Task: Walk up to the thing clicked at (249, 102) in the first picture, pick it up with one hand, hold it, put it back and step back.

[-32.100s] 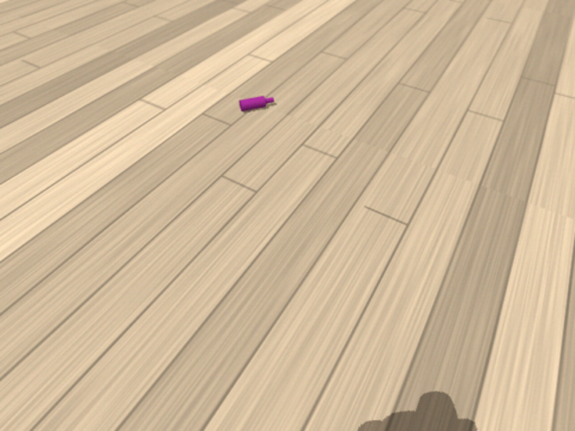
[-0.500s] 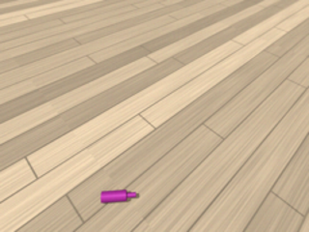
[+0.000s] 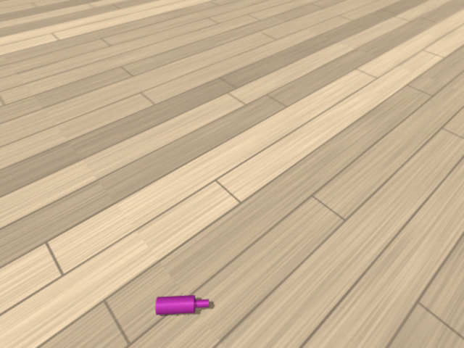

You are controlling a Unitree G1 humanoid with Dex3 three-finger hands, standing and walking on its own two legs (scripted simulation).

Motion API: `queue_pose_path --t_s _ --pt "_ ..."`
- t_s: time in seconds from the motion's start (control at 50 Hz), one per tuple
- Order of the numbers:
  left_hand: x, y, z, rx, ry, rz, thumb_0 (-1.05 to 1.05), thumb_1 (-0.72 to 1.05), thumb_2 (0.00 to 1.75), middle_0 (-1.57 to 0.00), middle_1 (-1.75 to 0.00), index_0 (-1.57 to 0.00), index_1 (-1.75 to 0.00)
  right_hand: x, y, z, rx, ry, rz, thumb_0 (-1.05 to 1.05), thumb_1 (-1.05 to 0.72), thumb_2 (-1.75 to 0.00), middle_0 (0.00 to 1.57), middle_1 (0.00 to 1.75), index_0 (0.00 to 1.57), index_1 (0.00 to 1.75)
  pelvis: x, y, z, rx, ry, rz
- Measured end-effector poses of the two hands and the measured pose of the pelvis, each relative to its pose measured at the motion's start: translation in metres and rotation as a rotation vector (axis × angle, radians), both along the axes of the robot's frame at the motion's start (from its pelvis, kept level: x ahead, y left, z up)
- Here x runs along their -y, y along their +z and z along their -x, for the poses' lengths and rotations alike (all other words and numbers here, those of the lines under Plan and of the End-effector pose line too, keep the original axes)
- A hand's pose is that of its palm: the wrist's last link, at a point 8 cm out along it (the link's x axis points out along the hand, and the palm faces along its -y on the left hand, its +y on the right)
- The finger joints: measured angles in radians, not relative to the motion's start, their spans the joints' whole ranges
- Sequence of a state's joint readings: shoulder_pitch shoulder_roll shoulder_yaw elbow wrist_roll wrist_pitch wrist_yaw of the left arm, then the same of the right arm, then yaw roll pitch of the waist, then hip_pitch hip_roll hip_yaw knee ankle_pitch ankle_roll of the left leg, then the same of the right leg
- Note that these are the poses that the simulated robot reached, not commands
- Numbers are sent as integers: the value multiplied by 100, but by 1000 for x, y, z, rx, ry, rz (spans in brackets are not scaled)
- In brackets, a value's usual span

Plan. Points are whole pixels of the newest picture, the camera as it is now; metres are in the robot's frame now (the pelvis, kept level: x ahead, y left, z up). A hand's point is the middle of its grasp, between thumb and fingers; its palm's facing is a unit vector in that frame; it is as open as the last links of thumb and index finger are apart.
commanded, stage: walk up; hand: left
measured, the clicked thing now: (183, 304) +0.45 +0.20 -0.75
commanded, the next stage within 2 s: none
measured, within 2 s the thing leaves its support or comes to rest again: neither
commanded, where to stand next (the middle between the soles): +0.09 -0.03 m, yaw +3 degrees
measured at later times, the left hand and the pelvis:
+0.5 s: hand (111, 327) +0.21 +0.25 -0.16, palm faces -0.04 -0.91 -0.41, open 7.4 cm; pelvis +0.08 -0.01 -0.03, yaw +1 degrees
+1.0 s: hand out of the picture +0.06 +0.30 -0.18, palm faces +0.03 -0.93 -0.37, open 7.4 cm; pelvis +0.02 +0.02 -0.02, yaw +3 degrees
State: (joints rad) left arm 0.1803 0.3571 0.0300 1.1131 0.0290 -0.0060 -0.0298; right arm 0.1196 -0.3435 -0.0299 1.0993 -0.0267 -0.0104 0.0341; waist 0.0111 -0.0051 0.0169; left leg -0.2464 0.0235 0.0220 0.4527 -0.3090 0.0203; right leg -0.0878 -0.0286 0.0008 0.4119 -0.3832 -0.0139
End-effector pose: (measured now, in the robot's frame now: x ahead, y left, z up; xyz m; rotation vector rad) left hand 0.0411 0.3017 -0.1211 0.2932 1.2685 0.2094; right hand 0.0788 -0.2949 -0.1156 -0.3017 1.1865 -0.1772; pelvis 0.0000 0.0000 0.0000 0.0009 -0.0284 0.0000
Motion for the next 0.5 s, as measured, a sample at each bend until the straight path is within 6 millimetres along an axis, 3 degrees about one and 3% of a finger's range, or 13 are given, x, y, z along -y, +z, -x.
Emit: queue_pose_path --t_s 0.12,0.18,0.28,0.36,0.44,0.5 --pt "-16 -8 -7 -11 5 -16 0 90 90 -20 -30 -21 -30 10 -4 -9 -17 -13 45 1 -91 -90 21 30 20 30 -9 -11 -25 10 4 12" --pt "-25 -13 -21 -41 -3 -22 0 90 90 -20 -30 -21 -30 7 -1 -14 -14 -26 60 1 -91 -90 21 30 20 30 -14 -14 -41 4 -10 -13" --pt "-25 -5 -67 -10 -46 -34 1 91 90 -20 -30 -20 -30 9 7 -7 -45 -46 74 0 -91 -90 21 30 20 30 -11 -7 -60 3 -1 0" --pt "-16 0 -111 55 -72 -47 1 91 90 -20 -30 -20 -30 19 2 -5 -107 -61 88 1 -90 -90 21 30 20 30 -3 -9 -73 11 4 -3" --pt "-4 -4 -147 115 -80 -79 0 91 90 -20 -30 -20 -30 32 -20 -22 -123 -90 72 1 -90 -90 21 30 20 30 11 -24 -84 22 9 -15" --pt "8 -1 -164 150 -93 -81 0 91 90 -20 -30 -20 -30 34 -31 -42 -115 -85 64 1 -91 -90 21 30 20 30 13 -26 -80 20 20 -13"
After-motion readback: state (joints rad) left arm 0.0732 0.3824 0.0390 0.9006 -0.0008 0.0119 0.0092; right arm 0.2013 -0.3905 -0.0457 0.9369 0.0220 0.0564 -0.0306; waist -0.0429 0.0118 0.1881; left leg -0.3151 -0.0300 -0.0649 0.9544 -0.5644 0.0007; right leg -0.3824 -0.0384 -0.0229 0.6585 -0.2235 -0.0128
